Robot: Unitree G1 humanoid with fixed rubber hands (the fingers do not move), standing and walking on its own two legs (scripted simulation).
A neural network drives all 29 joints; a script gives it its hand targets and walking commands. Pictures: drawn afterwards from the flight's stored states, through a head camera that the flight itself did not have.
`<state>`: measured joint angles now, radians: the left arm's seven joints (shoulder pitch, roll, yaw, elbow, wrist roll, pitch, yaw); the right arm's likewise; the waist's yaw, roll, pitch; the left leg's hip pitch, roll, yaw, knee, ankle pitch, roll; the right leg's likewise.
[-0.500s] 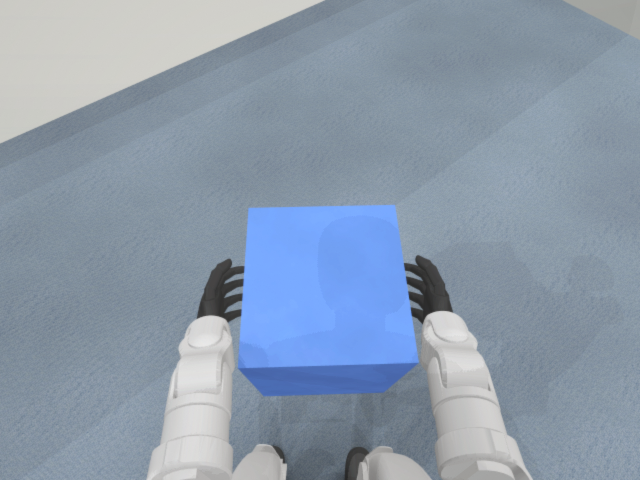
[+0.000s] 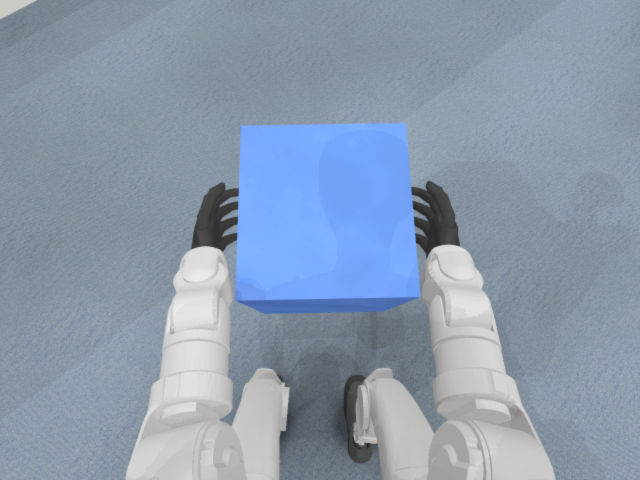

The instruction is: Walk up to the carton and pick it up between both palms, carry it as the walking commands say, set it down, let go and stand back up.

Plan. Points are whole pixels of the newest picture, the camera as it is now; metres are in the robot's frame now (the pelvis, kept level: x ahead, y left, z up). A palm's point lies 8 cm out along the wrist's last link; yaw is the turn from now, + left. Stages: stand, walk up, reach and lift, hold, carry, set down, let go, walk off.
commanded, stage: set down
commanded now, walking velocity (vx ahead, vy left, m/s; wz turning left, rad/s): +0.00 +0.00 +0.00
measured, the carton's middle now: (323, 234) +0.43 +0.00 -0.13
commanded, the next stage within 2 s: none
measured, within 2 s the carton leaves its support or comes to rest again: neither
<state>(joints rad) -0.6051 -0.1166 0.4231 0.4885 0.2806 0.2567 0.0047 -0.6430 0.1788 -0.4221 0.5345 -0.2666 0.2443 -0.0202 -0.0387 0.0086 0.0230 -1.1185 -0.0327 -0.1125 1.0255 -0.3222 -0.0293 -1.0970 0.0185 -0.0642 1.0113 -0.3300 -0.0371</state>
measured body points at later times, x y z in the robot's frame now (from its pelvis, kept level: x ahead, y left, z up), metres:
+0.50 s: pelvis +0.00 +0.00 -0.07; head +0.25 +0.00 +0.31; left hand +0.44 +0.14 -0.16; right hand +0.43 -0.15 -0.16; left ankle +0.08 +0.14 -0.65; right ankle +0.08 -0.10 -0.65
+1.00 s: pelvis -0.02 +0.00 -0.14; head +0.27 +0.00 +0.20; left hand +0.47 +0.13 -0.25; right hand +0.45 -0.16 -0.24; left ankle +0.08 +0.14 -0.65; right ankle +0.08 -0.10 -0.65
